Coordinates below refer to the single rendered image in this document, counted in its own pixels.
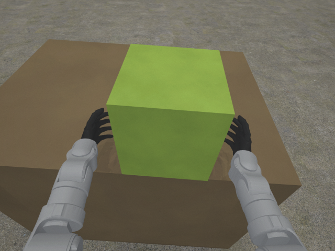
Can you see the carton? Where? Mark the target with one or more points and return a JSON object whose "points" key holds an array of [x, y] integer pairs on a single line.
{"points": [[170, 110]]}

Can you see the right robot hand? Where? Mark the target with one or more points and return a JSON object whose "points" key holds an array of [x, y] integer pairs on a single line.
{"points": [[242, 140]]}

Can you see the right robot forearm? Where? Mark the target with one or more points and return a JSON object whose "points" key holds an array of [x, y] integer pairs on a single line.
{"points": [[266, 224]]}

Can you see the left robot forearm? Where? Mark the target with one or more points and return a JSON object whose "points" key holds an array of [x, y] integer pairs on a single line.
{"points": [[64, 212]]}

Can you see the pedestal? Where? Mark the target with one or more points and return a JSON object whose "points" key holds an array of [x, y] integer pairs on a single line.
{"points": [[44, 108]]}

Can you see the left robot upper arm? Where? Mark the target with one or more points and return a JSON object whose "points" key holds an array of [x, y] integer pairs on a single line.
{"points": [[55, 242]]}

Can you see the left robot hand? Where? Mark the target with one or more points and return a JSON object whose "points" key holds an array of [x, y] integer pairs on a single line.
{"points": [[93, 130]]}

